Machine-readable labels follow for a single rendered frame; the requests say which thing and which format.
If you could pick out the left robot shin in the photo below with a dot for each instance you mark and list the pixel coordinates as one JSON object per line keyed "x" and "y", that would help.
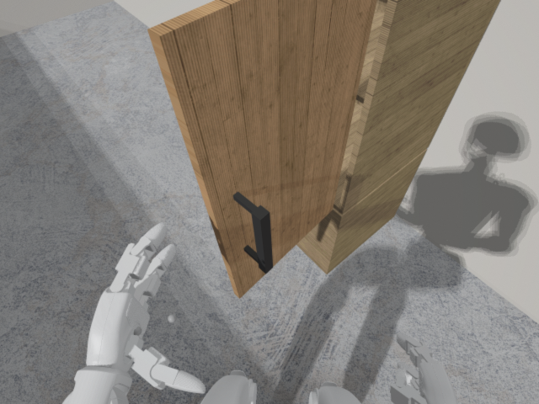
{"x": 238, "y": 372}

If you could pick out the robot left forearm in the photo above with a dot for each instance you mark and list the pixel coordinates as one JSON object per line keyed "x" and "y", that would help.
{"x": 100, "y": 385}

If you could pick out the robot right hand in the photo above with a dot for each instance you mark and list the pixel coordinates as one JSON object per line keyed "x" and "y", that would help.
{"x": 431, "y": 385}

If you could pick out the left robot thigh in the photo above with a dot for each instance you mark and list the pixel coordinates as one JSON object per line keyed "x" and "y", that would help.
{"x": 232, "y": 389}

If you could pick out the cupboard door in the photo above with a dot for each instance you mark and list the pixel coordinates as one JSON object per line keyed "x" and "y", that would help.
{"x": 264, "y": 93}

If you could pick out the handle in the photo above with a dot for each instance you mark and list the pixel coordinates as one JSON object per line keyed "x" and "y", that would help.
{"x": 262, "y": 233}

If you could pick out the robot left hand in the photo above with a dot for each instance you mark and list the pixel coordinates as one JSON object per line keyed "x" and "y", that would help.
{"x": 123, "y": 307}

